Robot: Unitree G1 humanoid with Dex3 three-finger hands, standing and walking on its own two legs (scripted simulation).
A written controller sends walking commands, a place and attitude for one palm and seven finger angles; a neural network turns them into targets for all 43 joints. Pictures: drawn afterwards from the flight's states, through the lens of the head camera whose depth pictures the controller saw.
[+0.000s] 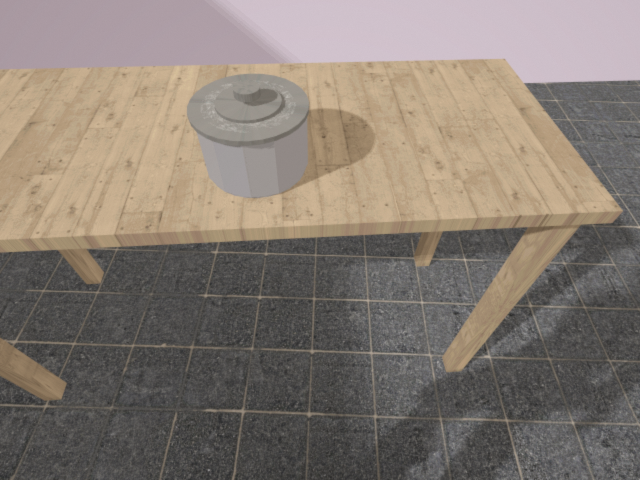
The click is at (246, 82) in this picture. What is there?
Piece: lid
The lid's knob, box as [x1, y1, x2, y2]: [232, 80, 260, 101]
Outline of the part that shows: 232,87 234,97 240,101 252,101 258,98 260,95 258,83 251,80 239,81 235,83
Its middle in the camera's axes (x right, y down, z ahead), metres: -0.11 -0.22 +0.59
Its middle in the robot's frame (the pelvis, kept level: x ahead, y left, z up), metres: +0.61 +0.15 +0.16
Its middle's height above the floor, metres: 0.93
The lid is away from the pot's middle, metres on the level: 0.00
